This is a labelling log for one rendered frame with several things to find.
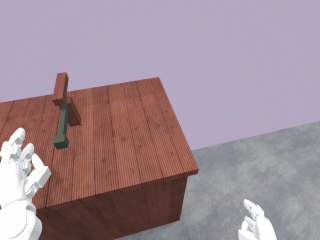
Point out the robot right hand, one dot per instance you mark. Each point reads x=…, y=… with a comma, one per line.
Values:
x=261, y=228

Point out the tap lever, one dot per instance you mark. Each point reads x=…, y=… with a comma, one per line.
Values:
x=61, y=141

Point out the counter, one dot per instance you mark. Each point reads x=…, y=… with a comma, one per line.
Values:
x=126, y=166

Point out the robot left hand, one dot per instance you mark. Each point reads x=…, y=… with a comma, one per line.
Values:
x=14, y=168

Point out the left robot forearm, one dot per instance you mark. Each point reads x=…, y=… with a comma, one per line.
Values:
x=18, y=221

